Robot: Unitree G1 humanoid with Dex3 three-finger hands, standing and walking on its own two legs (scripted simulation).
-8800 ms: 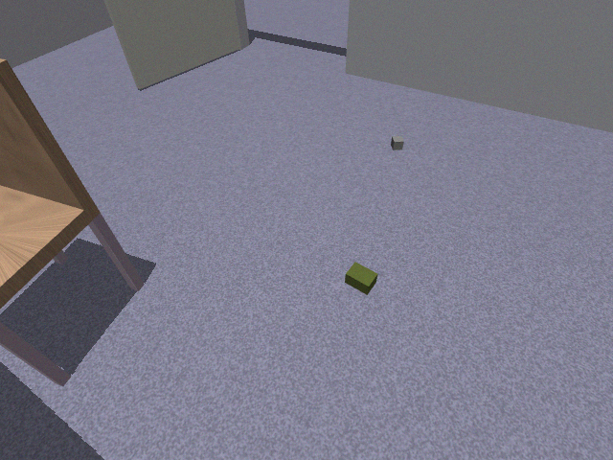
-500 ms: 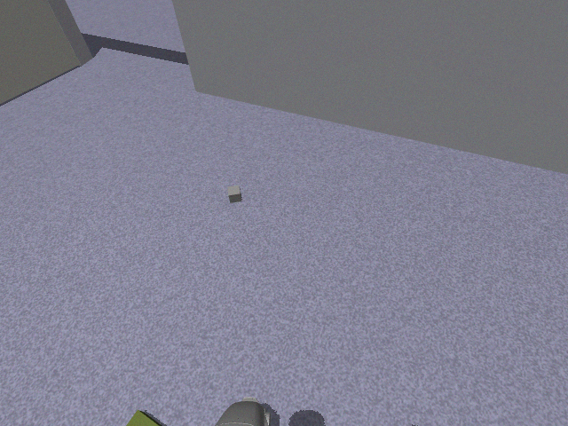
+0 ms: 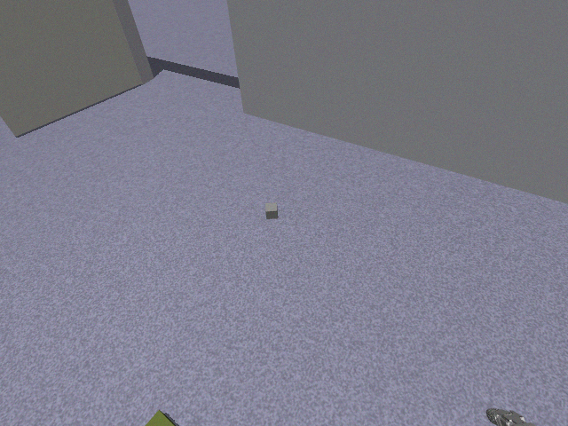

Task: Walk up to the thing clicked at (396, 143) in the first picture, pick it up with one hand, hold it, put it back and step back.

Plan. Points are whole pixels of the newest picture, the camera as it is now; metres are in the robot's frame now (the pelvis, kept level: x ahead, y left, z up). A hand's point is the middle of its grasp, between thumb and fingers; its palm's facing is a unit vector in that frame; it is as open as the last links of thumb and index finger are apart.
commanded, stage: walk up
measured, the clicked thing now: (271, 210) +1.18 +0.14 -0.73
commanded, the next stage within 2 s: stand in 1.28 s
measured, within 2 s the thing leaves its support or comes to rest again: neither
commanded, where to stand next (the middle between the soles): +0.10 +0.00 m, yaw +2 degrees
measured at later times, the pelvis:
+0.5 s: pelvis +0.01 +0.02 +0.00, yaw +3 degrees
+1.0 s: pelvis +0.04 +0.02 +0.02, yaw +5 degrees
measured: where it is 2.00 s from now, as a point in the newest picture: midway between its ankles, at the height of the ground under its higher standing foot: outside the picture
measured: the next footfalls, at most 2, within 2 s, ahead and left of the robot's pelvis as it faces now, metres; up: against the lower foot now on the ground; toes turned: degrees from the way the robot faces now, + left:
right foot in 0.42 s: +0.09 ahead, -0.11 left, +0.00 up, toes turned +1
